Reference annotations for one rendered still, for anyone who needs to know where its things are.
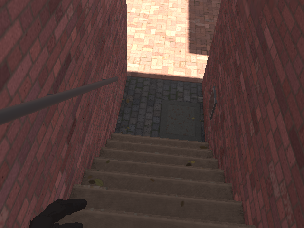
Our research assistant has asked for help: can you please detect stairs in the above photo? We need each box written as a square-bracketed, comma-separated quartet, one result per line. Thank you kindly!
[54, 134, 248, 228]

